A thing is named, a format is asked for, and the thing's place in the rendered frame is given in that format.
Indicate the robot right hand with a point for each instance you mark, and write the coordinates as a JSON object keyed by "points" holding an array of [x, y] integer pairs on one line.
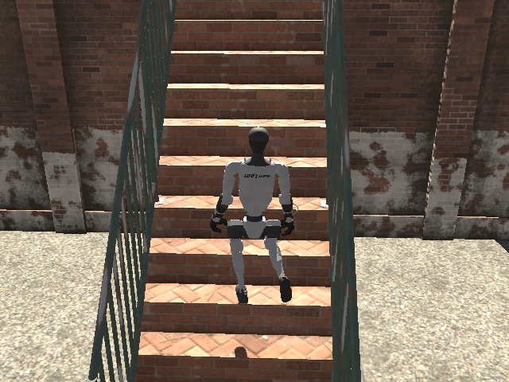
{"points": [[289, 225]]}

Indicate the robot left hand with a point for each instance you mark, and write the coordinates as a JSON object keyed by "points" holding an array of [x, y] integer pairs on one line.
{"points": [[213, 224]]}

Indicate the robot left upper arm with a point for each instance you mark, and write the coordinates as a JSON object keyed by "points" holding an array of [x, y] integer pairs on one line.
{"points": [[231, 169]]}

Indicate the right robot forearm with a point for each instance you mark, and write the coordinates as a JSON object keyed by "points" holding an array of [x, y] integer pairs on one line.
{"points": [[288, 211]]}

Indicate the humanoid robot head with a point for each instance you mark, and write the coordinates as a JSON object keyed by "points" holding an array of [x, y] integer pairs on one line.
{"points": [[258, 138]]}

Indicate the robot right upper arm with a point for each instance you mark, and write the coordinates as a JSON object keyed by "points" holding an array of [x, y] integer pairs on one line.
{"points": [[283, 181]]}

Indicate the left robot forearm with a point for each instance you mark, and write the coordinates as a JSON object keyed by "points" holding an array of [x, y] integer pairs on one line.
{"points": [[220, 210]]}

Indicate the left robot shin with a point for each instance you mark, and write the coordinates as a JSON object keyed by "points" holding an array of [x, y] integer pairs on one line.
{"points": [[238, 265]]}

